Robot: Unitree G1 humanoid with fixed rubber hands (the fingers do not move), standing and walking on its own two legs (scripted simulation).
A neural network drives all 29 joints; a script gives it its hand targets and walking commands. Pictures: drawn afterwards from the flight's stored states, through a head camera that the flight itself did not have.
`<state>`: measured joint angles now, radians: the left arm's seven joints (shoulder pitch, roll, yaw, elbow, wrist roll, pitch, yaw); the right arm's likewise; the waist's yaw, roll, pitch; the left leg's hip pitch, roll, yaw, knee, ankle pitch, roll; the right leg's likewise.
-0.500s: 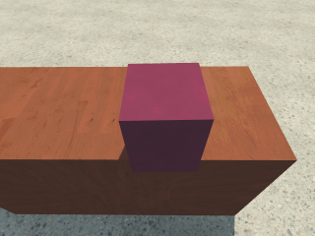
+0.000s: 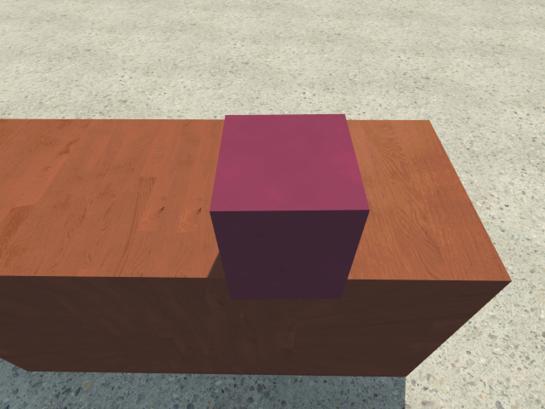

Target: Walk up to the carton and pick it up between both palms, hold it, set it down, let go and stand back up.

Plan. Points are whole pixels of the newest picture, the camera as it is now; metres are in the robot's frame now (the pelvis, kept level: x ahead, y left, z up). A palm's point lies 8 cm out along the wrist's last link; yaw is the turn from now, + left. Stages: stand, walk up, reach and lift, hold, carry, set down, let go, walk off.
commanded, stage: stand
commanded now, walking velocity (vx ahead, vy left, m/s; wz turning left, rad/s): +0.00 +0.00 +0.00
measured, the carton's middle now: (285, 210) +0.43 +0.00 +0.03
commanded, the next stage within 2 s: reach and lift in 0.92 s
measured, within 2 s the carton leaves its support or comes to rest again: neither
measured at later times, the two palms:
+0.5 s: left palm out of the picture -0.03 +0.20 -0.15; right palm out of the picture -0.03 -0.21 -0.14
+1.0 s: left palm out of the picture +0.00 +0.22 -0.16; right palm out of the picture -0.01 -0.22 -0.15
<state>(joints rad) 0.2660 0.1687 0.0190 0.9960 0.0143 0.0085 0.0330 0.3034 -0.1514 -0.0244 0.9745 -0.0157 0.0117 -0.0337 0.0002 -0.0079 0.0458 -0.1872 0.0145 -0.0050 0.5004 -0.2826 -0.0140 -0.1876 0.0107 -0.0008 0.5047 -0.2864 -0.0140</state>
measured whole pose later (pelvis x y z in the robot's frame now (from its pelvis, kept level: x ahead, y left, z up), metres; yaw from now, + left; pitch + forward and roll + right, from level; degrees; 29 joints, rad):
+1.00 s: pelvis -0.02 +0.00 -0.01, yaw +1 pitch +2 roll +0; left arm 0.20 0.17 -0.03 0.99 -0.04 0.23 0.06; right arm 0.21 -0.09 -0.11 1.04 -0.01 0.15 -0.03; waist -0.02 -0.02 0.05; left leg -0.34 0.01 -0.01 0.59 -0.33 0.00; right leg -0.34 0.00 -0.01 0.61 -0.34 -0.01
